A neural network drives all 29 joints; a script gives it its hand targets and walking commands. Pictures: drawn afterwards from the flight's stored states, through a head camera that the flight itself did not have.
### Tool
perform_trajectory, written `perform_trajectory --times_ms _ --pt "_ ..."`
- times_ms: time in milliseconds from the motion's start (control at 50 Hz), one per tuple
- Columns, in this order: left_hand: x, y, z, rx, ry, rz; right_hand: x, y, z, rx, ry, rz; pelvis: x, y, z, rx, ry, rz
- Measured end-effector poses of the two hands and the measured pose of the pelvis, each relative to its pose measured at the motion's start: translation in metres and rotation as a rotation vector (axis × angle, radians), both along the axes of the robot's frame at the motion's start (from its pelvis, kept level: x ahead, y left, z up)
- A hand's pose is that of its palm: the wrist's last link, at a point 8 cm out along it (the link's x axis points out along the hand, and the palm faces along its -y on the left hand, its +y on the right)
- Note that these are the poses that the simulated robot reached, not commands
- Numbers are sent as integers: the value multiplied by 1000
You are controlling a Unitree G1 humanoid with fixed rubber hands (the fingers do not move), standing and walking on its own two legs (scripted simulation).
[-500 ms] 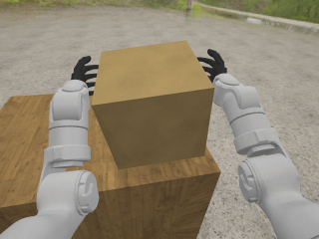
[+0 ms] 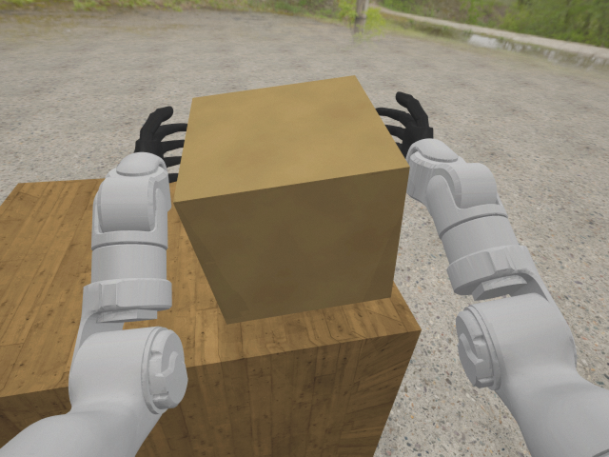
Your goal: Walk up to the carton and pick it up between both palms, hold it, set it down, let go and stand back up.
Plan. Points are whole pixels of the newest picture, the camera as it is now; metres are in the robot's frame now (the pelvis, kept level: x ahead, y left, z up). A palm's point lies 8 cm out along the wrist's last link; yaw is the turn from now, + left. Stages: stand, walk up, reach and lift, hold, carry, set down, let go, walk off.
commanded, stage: hold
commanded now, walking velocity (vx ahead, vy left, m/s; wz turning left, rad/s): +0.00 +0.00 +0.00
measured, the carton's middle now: (291, 197) +0.39 -0.01 +0.21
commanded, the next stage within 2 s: set down in 0.04 s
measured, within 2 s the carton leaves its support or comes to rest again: neither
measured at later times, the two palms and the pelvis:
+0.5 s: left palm (131, 149) +0.39 +0.19 +0.28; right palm (388, 158) +0.39 -0.14 +0.27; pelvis +0.01 +0.00 +0.00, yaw +2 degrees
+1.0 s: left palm (149, 181) +0.41 +0.18 +0.23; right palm (385, 188) +0.39 -0.14 +0.22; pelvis +0.00 +0.00 +0.00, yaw +1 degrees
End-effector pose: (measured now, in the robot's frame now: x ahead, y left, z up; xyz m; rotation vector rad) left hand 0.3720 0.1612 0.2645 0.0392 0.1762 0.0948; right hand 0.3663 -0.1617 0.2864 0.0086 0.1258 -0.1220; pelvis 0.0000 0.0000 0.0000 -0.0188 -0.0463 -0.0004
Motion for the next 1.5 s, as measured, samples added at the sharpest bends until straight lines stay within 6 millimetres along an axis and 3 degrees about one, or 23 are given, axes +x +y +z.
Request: perform_trajectory --times_ms 140,300,380,440,580,660,760,980,1280,1500 --pt "-2 3 5 -1 -29 4 -2 3 6 -12 -27 4 -1 0 0 4 -6 1" --pt "8 12 35 -8 -133 2 6 11 28 16 -135 2 -2 -2 1 12 -31 -2" --pt "14 19 42 12 -165 -12 13 18 24 13 -179 2 1 -2 1 15 -67 4" --pt "18 24 32 23 -159 -17 17 23 7 6 -179 3 4 -2 1 17 -98 17" --pt "25 25 -19 55 -108 -24 22 25 -54 -9 -137 -6 7 1 0 13 -109 39" --pt "26 20 -42 57 -97 -21 20 20 -73 -11 -136 -15 7 2 0 7 -87 37" --pt "28 14 -52 47 -86 -20 20 15 -76 -16 -133 -22 5 3 0 4 -68 29" --pt "35 17 -38 45 -71 -28 25 18 -65 -13 -133 -29 3 3 1 13 -69 12" --pt "42 27 -75 43 -22 -23 32 29 -97 -24 -97 -27 8 5 1 10 -53 24" --pt "48 24 -80 36 -10 -22 37 26 -102 -23 -92 -34 11 6 1 11 -38 14"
